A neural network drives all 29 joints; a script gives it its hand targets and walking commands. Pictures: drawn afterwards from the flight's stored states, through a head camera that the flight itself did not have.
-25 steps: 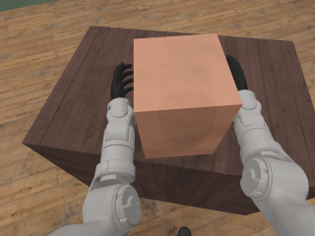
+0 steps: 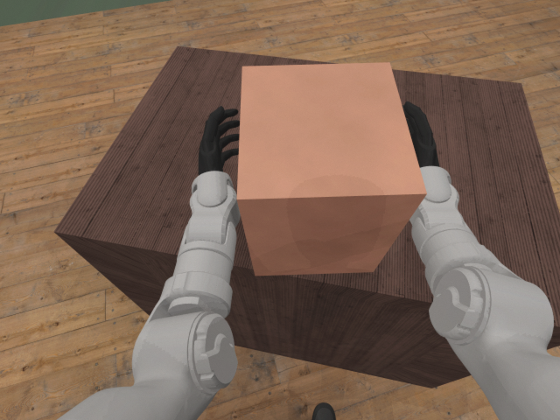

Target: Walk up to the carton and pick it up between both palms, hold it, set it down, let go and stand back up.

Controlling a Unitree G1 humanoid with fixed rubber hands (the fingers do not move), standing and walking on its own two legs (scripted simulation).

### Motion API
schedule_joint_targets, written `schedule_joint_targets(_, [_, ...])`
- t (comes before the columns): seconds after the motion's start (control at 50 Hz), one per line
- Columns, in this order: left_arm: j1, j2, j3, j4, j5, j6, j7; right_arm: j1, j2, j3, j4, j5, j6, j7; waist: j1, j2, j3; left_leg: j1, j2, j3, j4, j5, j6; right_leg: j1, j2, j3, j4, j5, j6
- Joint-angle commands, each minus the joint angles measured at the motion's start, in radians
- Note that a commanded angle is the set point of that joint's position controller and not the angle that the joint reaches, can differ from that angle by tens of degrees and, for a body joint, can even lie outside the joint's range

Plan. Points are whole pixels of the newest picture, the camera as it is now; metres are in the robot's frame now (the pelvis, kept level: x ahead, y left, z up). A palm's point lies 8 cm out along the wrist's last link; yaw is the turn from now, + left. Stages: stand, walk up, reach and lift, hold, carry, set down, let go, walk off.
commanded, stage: reach and lift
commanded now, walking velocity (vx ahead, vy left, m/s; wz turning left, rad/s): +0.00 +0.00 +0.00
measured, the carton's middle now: (315, 180) +0.44 -0.02 +0.06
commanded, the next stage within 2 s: none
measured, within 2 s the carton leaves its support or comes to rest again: neither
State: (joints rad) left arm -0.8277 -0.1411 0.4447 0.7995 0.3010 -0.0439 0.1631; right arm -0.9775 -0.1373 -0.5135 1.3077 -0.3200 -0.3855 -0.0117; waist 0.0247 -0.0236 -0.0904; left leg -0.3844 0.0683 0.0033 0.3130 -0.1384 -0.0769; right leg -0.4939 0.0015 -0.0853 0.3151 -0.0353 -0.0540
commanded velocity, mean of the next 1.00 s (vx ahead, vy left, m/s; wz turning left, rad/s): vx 0.00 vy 0.00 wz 0.00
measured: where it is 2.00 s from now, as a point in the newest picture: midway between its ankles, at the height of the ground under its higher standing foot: outside the picture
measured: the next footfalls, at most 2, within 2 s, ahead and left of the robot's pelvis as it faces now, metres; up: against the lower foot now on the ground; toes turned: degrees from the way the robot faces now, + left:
none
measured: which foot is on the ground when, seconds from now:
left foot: down 0.00-1.00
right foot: down 0.00-1.00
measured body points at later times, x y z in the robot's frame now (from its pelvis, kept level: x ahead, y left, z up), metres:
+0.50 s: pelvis +0.00 +0.02 +0.00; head +0.02 +0.01 +0.45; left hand +0.43 +0.15 +0.12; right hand +0.44 -0.15 +0.11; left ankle +0.00 +0.17 -0.74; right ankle +0.06 -0.09 -0.74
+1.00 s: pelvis +0.00 +0.04 +0.00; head -0.03 +0.07 +0.45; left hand +0.42 +0.17 +0.19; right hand +0.42 -0.13 +0.18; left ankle +0.00 +0.17 -0.74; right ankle +0.06 -0.09 -0.74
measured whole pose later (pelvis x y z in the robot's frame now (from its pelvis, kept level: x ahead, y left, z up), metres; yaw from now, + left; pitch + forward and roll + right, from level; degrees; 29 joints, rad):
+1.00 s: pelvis +0.00 +0.04 +0.00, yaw +1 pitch -5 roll -1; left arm -0.85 -0.06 0.34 0.60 0.30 0.47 0.13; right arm -0.95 -0.11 -0.22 1.11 0.06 0.11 -0.07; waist -0.07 -0.06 -0.01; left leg -0.07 0.05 -0.01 0.37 -0.22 -0.03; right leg -0.12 -0.02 -0.09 0.26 -0.06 0.00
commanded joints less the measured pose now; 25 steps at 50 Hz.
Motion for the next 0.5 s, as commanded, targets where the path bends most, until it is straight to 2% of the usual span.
schedule_joint_targets(0.0, [-0.680,-0.433,-0.312,-0.043,-0.012,-0.064,-0.097,-0.577,0.495,0.232,-0.051,-0.070,-0.029,0.143,0.000,-0.036,-0.705,-0.014,-0.089,0.127,-0.042,0.011,0.069,0.579,-0.029,-0.015,0.059,0.183,0.086])
schedule_joint_targets(0.02, [-0.669,-0.434,-0.306,-0.031,-0.010,-0.061,-0.094,-0.576,0.486,0.237,-0.041,-0.065,-0.025,0.143,0.010,-0.034,-0.696,-0.004,-0.087,0.125,-0.039,0.021,0.067,0.570,-0.024,-0.016,0.057,0.178,0.082])
schedule_joint_targets(0.06, [-0.701,-0.420,-0.302,-0.037,-0.027,-0.074,-0.099,-0.586,0.510,0.263,-0.050,-0.056,-0.023,0.134,0.006,-0.059,-0.725,-0.035,-0.092,0.126,-0.030,0.027,0.072,0.607,-0.028,-0.005,0.069,0.220,0.092])
schedule_joint_targets(0.08, [-0.711,-0.428,-0.299,-0.041,-0.028,-0.085,-0.097,-0.600,0.511,0.278,-0.051,-0.049,-0.027,0.136,0.020,-0.054,-0.743,-0.039,-0.089,0.125,-0.029,0.050,0.070,0.611,-0.023,-0.009,0.082,0.246,0.091])
schedule_joint_targets(0.1, [-0.713,-0.409,-0.298,-0.004,-0.029,-0.087,-0.106,-0.578,0.536,0.289,-0.046,-0.041,-0.019,0.125,-0.003,-0.071,-0.720,-0.049,-0.096,0.125,-0.020,0.044,0.073,0.650,-0.028,0.002,0.082,0.280,0.099])
schedule_joint_targets(0.14, [-0.668,-0.406,-0.305,0.023,-0.034,-0.086,-0.115,-0.562,0.545,0.325,-0.060,-0.014,-0.007,0.111,-0.002,-0.062,-0.700,-0.056,-0.101,0.117,-0.020,0.044,0.075,0.679,-0.028,0.009,0.082,0.314,0.099])
schedule_joint_targets(0.18, [-0.657,-0.408,-0.323,0.031,-0.054,-0.090,-0.127,-0.566,0.579,0.376,-0.112,0.020,0.000,0.092,-0.014,-0.085,-0.724,-0.068,-0.107,0.108,-0.006,0.075,0.077,0.733,-0.023,0.016,0.096,0.409,0.110])
schedule_joint_targets(0.2, [-0.637,-0.420,-0.325,0.037,-0.056,-0.084,-0.123,-0.580,0.565,0.404,-0.119,0.044,0.010,0.093,0.008,-0.074,-0.712,-0.060,-0.104,0.099,-0.007,0.091,0.075,0.721,-0.014,0.014,0.096,0.411,0.106])
schedule_joint_targets(0.22, [-0.684,-0.438,-0.338,-0.002,-0.067,-0.098,-0.115,-0.616,0.564,0.420,-0.140,0.057,-0.001,0.096,0.016,-0.067,-0.760,-0.046,-0.101,0.100,-0.001,0.115,0.068,0.696,-0.007,0.007,0.100,0.406,0.103])
schedule_joint_targets(0.24, [-0.681,-0.423,-0.344,0.022,-0.068,-0.092,-0.118,-0.577,0.583,0.431,-0.130,0.073,0.018,0.082,-0.019,-0.085,-0.724,-0.025,-0.106,0.093,0.013,0.120,0.069,0.715,-0.008,0.013,0.092,0.429,0.108])
schedule_joint_targets(0.26, [-0.709,-0.456,-0.362,-0.033,-0.084,-0.105,-0.110,-0.618,0.579,0.456,-0.160,0.087,0.011,0.086,0.010,-0.069,-0.777,-0.016,-0.100,0.090,0.015,0.146,0.059,0.691,0.001,0.005,0.101,0.423,0.101])
schedule_joint_targets(0.28, [-0.710,-0.416,-0.356,0.019,-0.083,-0.094,-0.119,-0.574,0.612,0.473,-0.151,0.106,0.039,0.071,-0.020,-0.094,-0.712,-0.020,-0.110,0.089,0.021,0.109,0.072,0.721,-0.009,0.026,0.087,0.413,0.111])
schedule_joint_targets(0.3, [-0.715,-0.462,-0.371,-0.039,-0.099,-0.097,-0.106,-0.624,0.597,0.503,-0.182,0.128,0.040,0.081,0.024,-0.066,-0.763,-0.004,-0.099,0.082,0.016,0.144,0.062,0.683,0.005,0.011,0.098,0.402,0.098])
schedule_joint_targets(0.32, [-0.725,-0.424,-0.387,0.009,-0.108,-0.084,-0.122,-0.563,0.654,0.509,-0.199,0.146,0.069,0.055,-0.047,-0.105,-0.719,-0.001,-0.114,0.080,0.034,0.107,0.075,0.736,-0.006,0.034,0.084,0.423,0.115])
schedule_joint_targets(0.34, [-0.744,-0.477,-0.398,-0.073,-0.123,-0.092,-0.107,-0.618,0.633,0.541,-0.211,0.171,0.071,0.067,0.014,-0.066,-0.770,0.010,-0.103,0.071,0.025,0.151,0.058,0.693,0.010,0.014,0.096,0.402,0.097])
schedule_joint_targets(0.36, [-0.768,-0.467,-0.429,-0.057,-0.135,-0.083,-0.109,-0.595,0.672,0.549,-0.241,0.195,0.087,0.052,-0.035,-0.070,-0.765,0.029,-0.109,0.066,0.049,0.161,0.057,0.712,0.009,0.027,0.087,0.419,0.106])
schedule_joint_targets(0.38, [-0.761,-0.504,-0.451,-0.102,-0.144,-0.077,-0.098,-0.630,0.656,0.577,-0.282,0.218,0.092,0.053,-0.014,-0.045,-0.813,0.061,-0.105,0.056,0.060,0.206,0.045,0.684,0.021,0.016,0.092,0.428,0.095])
schedule_joint_targets(0.4, [-0.789,-0.492,-0.454,-0.093,-0.141,-0.059,-0.097,-0.607,0.669,0.564,-0.273,0.232,0.120,0.044,-0.045,-0.045,-0.764,0.083,-0.110,0.053,0.064,0.189,0.041,0.671,0.020,0.019,0.077,0.390,0.097])
schedule_joint_targets(0.42, [-0.779,-0.525,-0.467,-0.116,-0.147,-0.041,-0.091,-0.654,0.656,0.574,-0.323,0.244,0.127,0.047,-0.025,-0.031,-0.790,0.109,-0.106,0.048,0.066,0.198,0.036,0.630,0.029,0.008,0.072,0.355,0.090])
schedule_joint_targets(0.46, [-0.773,-0.535,-0.496,-0.127,-0.161,0.011,-0.085,-0.648,0.661,0.583,-0.361,0.283,0.172,0.038,-0.055,-0.031,-0.733,0.173,-0.104,0.031,0.081,0.208,0.033,0.594,0.038,0.005,0.049,0.317,0.087])
schedule_joint_targets(0.48, [-0.779,-0.559,-0.505,-0.162,-0.164,0.045,-0.076,-0.669,0.636,0.577,-0.360,0.304,0.200,0.044,-0.048,-0.017,-0.707,0.218,-0.096,0.022,0.075,0.223,0.023,0.542,0.051,-0.008,0.036,0.262,0.076])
